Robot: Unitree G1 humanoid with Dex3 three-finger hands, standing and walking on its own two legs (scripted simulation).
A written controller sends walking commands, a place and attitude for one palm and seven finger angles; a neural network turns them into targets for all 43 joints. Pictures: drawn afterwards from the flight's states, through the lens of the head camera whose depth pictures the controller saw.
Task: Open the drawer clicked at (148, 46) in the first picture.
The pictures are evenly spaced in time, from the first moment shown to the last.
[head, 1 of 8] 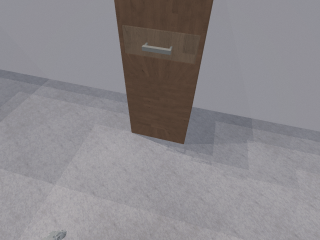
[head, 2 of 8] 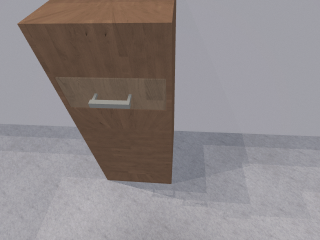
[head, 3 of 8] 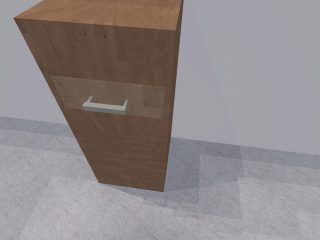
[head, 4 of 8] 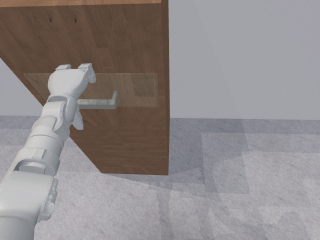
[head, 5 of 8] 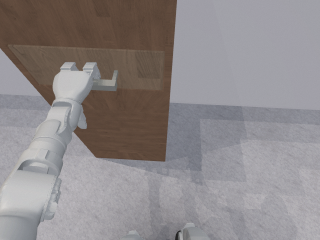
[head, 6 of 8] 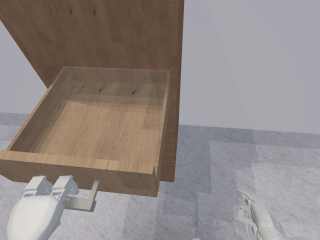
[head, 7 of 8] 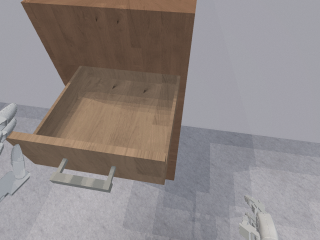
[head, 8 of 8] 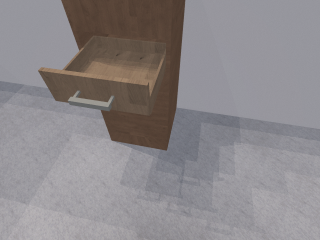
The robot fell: no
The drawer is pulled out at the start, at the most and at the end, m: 0.00 0.30 0.29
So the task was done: yes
